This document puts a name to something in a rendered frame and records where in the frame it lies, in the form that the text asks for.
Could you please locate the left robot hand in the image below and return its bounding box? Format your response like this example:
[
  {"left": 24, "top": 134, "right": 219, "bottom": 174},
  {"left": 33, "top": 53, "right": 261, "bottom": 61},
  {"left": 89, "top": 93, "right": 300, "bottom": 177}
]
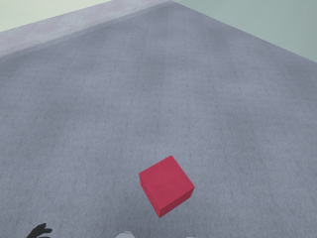
[{"left": 27, "top": 223, "right": 53, "bottom": 238}]

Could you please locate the carton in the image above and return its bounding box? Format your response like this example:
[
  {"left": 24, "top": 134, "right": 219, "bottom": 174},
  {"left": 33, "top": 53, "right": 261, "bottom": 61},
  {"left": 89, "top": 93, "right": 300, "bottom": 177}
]
[{"left": 139, "top": 155, "right": 195, "bottom": 218}]

